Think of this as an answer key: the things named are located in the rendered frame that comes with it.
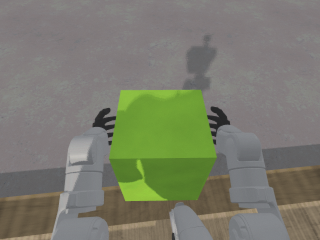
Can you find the robot right hand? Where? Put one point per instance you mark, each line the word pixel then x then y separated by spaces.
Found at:
pixel 221 120

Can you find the robot right thigh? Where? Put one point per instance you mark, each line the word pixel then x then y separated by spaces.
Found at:
pixel 187 225

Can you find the right robot forearm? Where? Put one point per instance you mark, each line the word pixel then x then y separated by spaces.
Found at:
pixel 246 166

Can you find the right robot upper arm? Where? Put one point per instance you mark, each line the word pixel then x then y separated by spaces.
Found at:
pixel 256 226

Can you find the robot left hand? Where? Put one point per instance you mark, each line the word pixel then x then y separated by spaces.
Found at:
pixel 100 121

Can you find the left robot upper arm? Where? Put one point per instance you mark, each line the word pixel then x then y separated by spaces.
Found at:
pixel 82 228

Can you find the carton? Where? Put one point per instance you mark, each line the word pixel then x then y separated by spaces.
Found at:
pixel 162 147

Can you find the right robot shin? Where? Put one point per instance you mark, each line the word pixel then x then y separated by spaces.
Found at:
pixel 178 204

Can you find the left robot forearm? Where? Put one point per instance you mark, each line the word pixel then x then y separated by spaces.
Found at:
pixel 83 180

